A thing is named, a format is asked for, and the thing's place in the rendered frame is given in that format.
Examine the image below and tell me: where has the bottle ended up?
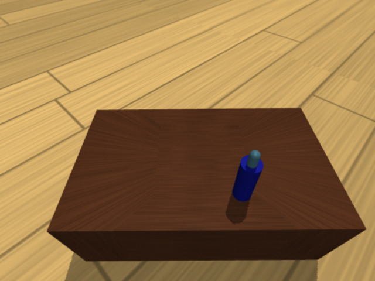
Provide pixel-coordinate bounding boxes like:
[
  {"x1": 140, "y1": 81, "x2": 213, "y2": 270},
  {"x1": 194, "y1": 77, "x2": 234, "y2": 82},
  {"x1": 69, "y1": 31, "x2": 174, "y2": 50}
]
[{"x1": 232, "y1": 150, "x2": 264, "y2": 201}]

